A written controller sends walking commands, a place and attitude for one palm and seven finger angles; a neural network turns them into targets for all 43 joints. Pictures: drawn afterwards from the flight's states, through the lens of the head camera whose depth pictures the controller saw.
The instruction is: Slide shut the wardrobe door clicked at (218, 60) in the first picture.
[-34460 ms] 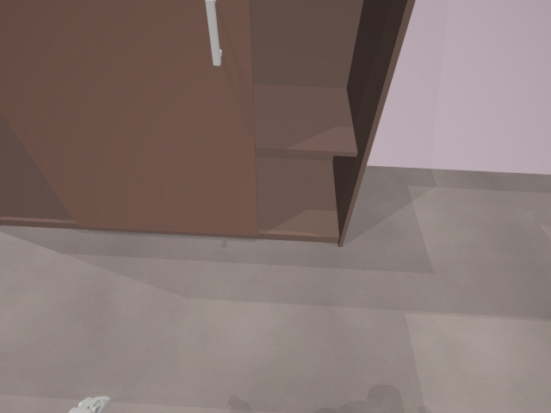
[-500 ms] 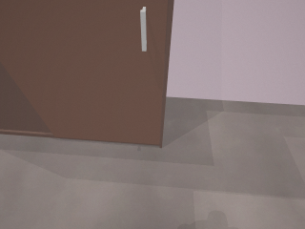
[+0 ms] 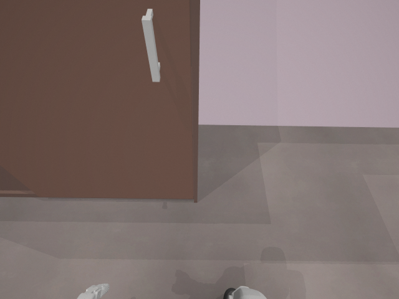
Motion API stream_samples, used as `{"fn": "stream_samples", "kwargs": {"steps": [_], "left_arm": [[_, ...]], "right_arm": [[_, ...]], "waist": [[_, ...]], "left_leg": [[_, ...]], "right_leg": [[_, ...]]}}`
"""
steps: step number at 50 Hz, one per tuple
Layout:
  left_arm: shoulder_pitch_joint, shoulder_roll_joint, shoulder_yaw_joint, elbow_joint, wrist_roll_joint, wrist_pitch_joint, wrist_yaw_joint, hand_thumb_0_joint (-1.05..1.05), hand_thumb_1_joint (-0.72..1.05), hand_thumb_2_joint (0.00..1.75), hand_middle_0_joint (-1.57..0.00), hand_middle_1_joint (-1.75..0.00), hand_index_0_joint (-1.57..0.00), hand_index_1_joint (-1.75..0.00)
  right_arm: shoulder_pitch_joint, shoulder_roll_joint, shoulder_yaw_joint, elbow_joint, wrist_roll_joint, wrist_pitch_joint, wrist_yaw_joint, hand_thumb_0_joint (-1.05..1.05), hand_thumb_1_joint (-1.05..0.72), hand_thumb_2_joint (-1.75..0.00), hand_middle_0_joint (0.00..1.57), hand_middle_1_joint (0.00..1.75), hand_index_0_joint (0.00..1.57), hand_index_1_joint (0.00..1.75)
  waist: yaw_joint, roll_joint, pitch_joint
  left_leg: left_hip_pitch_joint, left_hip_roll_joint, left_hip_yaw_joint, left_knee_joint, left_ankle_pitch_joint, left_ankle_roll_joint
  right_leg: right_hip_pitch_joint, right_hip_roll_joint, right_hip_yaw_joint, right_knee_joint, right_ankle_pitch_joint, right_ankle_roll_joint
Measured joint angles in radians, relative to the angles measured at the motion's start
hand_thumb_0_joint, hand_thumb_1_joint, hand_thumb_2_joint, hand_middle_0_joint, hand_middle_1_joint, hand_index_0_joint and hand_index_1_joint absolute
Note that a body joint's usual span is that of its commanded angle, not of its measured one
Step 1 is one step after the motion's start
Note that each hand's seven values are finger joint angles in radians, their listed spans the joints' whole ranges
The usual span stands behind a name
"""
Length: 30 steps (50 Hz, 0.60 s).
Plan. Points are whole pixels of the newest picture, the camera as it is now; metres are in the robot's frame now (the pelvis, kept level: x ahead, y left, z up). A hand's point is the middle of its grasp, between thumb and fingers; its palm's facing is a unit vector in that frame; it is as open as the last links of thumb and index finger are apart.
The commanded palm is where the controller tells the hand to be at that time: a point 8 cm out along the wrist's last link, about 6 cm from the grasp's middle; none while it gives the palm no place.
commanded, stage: take the last steps up to it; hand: left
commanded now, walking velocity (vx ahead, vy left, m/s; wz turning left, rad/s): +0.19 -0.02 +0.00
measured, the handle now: (153, 47) +0.60 +0.12 +0.16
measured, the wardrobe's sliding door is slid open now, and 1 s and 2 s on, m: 0.00 0.00 0.00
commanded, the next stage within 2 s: come to a stop and stand still in 0.12 s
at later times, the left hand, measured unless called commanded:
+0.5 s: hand (126, 257) +0.22 +0.18 -0.15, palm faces +0.03 -0.97 -0.25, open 7.4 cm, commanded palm none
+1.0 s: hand (114, 272) +0.19 +0.21 -0.16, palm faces -0.03 -0.96 -0.28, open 7.4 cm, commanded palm none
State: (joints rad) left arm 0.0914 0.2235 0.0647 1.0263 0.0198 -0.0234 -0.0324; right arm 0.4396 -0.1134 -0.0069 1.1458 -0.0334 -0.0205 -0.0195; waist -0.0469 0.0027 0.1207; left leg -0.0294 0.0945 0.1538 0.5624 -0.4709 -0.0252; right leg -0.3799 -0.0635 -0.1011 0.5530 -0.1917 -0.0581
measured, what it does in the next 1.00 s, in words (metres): walks ahead: left foot, then left foot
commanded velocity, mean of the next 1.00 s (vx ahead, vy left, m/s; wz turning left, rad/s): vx -0.09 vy -0.02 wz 0.00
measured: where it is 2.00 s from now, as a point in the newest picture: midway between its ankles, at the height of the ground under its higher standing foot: outside the picture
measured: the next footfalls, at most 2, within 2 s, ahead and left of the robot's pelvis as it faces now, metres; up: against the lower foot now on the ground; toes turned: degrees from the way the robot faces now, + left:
left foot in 0.22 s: +0.13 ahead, +0.13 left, +0.00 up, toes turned +6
left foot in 0.68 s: +0.21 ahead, +0.13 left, +0.00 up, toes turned +1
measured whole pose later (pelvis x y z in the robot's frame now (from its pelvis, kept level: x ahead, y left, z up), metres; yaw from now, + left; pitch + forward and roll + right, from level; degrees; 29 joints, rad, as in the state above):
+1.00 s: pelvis +0.13 -0.01 +0.01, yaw -2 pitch +1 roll +1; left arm 0.18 0.25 0.03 0.99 0.01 0.03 0.01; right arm 0.14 -0.19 -0.02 0.97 -0.02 0.04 -0.01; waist 0.00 -0.01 0.10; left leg -0.33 0.05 0.07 0.54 -0.24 -0.03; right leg -0.22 -0.04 0.03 0.52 -0.31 -0.01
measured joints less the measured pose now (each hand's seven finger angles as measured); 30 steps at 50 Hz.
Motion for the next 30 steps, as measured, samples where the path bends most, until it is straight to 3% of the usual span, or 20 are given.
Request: {"fn": "stream_samples", "kwargs": {"steps": [3, 5, 7, 10, 11, 14, 16, 17, 18, 19, 20, 22, 25, 27, 30], "left_arm": [[-0.018, -0.014, 0.003, -0.015, -0.007, -0.02, 0.023, 0.01, 0.92, 0.9, -0.19, -0.3, -0.19, -0.3], [-0.002, -0.024, -0.003, -0.017, -0.001, -0.008, 0.036, 0.01, 0.91, 0.9, -0.19, -0.3, -0.19, -0.3], [0.018, -0.03, -0.008, -0.008, 0.008, 0.004, 0.042, 0.0, 0.91, 0.9, -0.19, -0.3, -0.19, -0.3], [0.05, -0.042, -0.018, 0.011, 0.005, 0.02, 0.034, 0.01, 0.91, 0.9, -0.19, -0.3, -0.19, -0.3], [0.059, -0.051, -0.018, 0.011, 0.0, 0.027, 0.031, 0.0, 0.91, 0.9, -0.2, -0.3, -0.2, -0.3], [0.056, -0.03, -0.01, 0.02, -0.004, 0.041, 0.026, 0.0, 0.93, 0.9, -0.2, -0.3, -0.2, -0.3], [0.037, -0.025, -0.015, 0.026, -0.011, 0.039, 0.027, 0.0, 0.93, 0.9, -0.2, -0.3, -0.2, -0.3], [0.031, -0.025, -0.018, 0.023, -0.014, 0.034, 0.027, 0.0, 0.93, 0.9, -0.2, -0.3, -0.2, -0.3], [0.032, -0.022, -0.021, 0.016, -0.016, 0.024, 0.027, 0.0, 0.93, 0.9, -0.2, -0.3, -0.2, -0.3], [0.034, -0.019, -0.022, 0.011, -0.015, 0.015, 0.031, 0.0, 0.92, 0.9, -0.2, -0.3, -0.2, -0.3], [0.034, -0.02, -0.023, 0.007, -0.013, 0.011, 0.034, 0.0, 0.92, 0.9, -0.2, -0.3, -0.2, -0.3], [0.03, -0.028, -0.022, -0.003, -0.008, 0.01, 0.043, 0.0, 0.92, 0.9, -0.2, -0.3, -0.2, -0.3], [0.03, -0.038, -0.016, -0.022, -0.003, 0.023, 0.06, 0.0, 0.91, 0.9, -0.2, -0.3, -0.2, -0.3], [0.036, -0.041, -0.012, -0.031, -0.001, 0.035, 0.067, 0.0, 0.91, 0.9, -0.2, -0.3, -0.2, -0.3], [0.043, -0.034, -0.005, -0.034, 0.004, 0.052, 0.07, 0.01, 0.9, 0.9, -0.2, -0.3, -0.2, -0.3]], "right_arm": [[-0.042, -0.025, -0.015, 0.007, 0.012, 0.034, 0.008, 0.01, -0.91, -0.9, 0.2, 0.3, 0.21, 0.3], [-0.086, -0.043, -0.026, -0.013, 0.008, 0.048, 0.011, 0.01, -0.91, -0.9, 0.2, 0.3, 0.21, 0.3], [-0.127, -0.054, -0.031, -0.051, 0.005, 0.046, 0.014, 0.01, -0.91, -0.9, 0.2, 0.3, 0.2, 0.3], [-0.15, -0.066, -0.029, -0.111, 0.001, 0.008, 0.015, 0.01, -0.91, -0.9, 0.2, 0.3, 0.2, 0.3], [-0.143, -0.076, -0.029, -0.128, -0.003, -0.009, 0.014, 0.01, -0.91, -0.9, 0.2, 0.3, 0.2, 0.3], [-0.149, -0.051, -0.021, -0.128, -0.015, -0.019, 0.002, 0.0, -0.91, -0.9, 0.19, 0.3, 0.2, 0.3], [-0.149, -0.038, -0.007, -0.119, -0.016, -0.016, -0.006, 0.0, -0.91, -0.9, 0.19, 0.3, 0.2, 0.3], [-0.151, -0.034, -0.003, -0.113, -0.012, -0.01, -0.008, 0.0, -0.91, -0.9, 0.19, 0.3, 0.2, 0.3], [-0.153, -0.029, -0.001, -0.108, -0.004, -0.001, -0.008, 0.0, -0.91, -0.9, 0.2, 0.3, 0.2, 0.3], [-0.158, -0.026, -0.003, -0.104, 0.005, 0.01, -0.008, 0.0, -0.91, -0.9, 0.2, 0.3, 0.2, 0.3], [-0.168, -0.027, -0.009, -0.103, 0.012, 0.023, -0.007, 0.0, -0.91, -0.9, 0.2, 0.3, 0.2, 0.3], [-0.202, -0.039, -0.026, -0.105, 0.018, 0.049, -0.007, 0.0, -0.91, -0.9, 0.2, 0.3, 0.21, 0.3], [-0.273, -0.065, -0.044, -0.118, 0.024, 0.08, -0.007, 0.01, -0.91, -0.9, 0.2, 0.3, 0.21, 0.3], [-0.32, -0.086, -0.053, -0.135, 0.024, 0.091, -0.003, 0.01, -0.91, -0.9, 0.2, 0.3, 0.21, 0.3], [-0.375, -0.112, -0.062, -0.168, 0.024, 0.092, 0.005, 0.01, -0.91, -0.9, 0.2, 0.3, 0.2, 0.3]], "waist": [[-0.002, 0.029, 0.021], [-0.011, 0.033, 0.01], [-0.018, 0.02, -0.008], [-0.018, -0.002, -0.039], [-0.015, 0.014, -0.053], [-0.003, -0.025, -0.058], [0.003, -0.026, -0.049], [0.008, -0.02, -0.043], [0.012, -0.024, -0.041], [0.015, -0.025, -0.04], [0.014, -0.017, -0.036], [0.016, -0.003, -0.022], [0.036, -0.003, 0.009], [0.045, -0.005, 0.025], [0.051, -0.009, 0.041]], "left_leg": [[-0.18, 0.009, -0.075, 0.445, -0.09, 0.028], [-0.285, 0.012, -0.092, 0.551, -0.079, 0.035], [-0.339, 0.021, -0.086, 0.481, -0.058, 0.032], [-0.305, 0.019, -0.064, 0.17, 0.068, 0.024], [-0.291, 0.026, -0.081, 0.085, 0.086, 0.027], [-0.262, 0.002, -0.066, 0.09, 0.101, 0.008], [-0.215, -0.01, -0.074, 0.034, 0.122, -0.005], [-0.195, -0.012, -0.08, 0.013, 0.131, -0.009], [-0.184, -0.019, -0.079, 0.012, 0.138, -0.013], [-0.183, -0.022, -0.076, 0.029, 0.143, -0.017], [-0.194, -0.02, -0.076, 0.06, 0.15, -0.018], [-0.243, -0.034, -0.089, 0.185, 0.039, -0.02], [-0.331, -0.08, -0.109, 0.372, -0.054, -0.024], [-0.37, -0.095, -0.112, 0.405, -0.046, -0.031], [-0.383, -0.097, -0.116, 0.331, -0.001, -0.033]], "right_leg": [[0.011, 0.019, -0.016, 0.072, -0.018, 0.023], [0.037, 0.033, -0.02, 0.048, -0.044, 0.037], [0.062, 0.039, -0.013, 0.008, -0.041, 0.048], [0.075, 0.036, 0.008, 0.024, -0.076, 0.054], [0.063, 0.042, 0.002, 0.068, -0.129, 0.051], [0.017, 0.026, 0.041, 0.246, -0.268, 0.055], [0.032, 0.024, 0.041, 0.209, -0.267, 0.064], [0.058, 0.025, 0.034, 0.128, -0.191, 0.066], [0.084, 0.02, 0.035, 0.057, -0.023, 0.064], [0.103, 0.015, 0.033, 0.04, 0.005, 0.06], [0.118, 0.013, 0.024, 0.039, -0.036, 0.055], [0.142, 0.008, 0.013, 0.022, -0.109, 0.044], [0.167, -0.002, 0.022, -0.031, -0.108, 0.04], [0.177, -0.005, 0.031, -0.063, -0.092, 0.048], [0.177, -0.006, 0.041, -0.078, -0.085, 0.065]]}}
